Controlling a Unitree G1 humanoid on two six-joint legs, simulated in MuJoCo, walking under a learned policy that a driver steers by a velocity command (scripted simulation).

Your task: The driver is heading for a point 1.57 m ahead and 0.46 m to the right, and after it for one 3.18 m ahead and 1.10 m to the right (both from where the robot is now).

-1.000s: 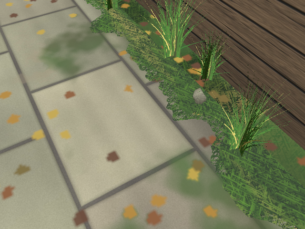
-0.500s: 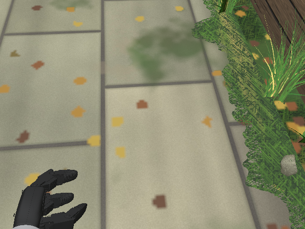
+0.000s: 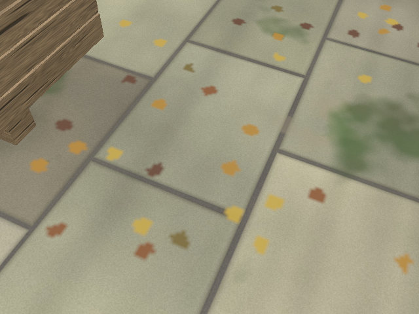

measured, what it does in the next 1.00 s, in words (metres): walks ahead, turning right: right foot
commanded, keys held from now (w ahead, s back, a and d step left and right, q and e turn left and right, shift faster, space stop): e+shift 0.16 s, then w+e+shift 0.48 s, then w+q+shift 0.10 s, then q+shift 0.26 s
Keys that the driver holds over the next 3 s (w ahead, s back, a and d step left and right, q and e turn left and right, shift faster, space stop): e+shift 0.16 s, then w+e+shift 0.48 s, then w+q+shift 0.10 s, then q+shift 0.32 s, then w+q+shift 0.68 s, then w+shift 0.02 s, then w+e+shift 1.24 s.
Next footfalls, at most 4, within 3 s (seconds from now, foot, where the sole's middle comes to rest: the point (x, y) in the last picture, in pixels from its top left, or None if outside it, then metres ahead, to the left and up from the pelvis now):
0.60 right None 0.15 -0.22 -0.76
1.02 left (328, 287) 0.55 -0.36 -0.76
1.44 right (396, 274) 0.61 -0.59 -0.76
1.90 left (295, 183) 0.95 -0.30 -0.76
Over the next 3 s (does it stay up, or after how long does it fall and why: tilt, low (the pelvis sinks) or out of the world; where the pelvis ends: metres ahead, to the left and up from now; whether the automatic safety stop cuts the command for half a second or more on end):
stays up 1.82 -0.36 0.01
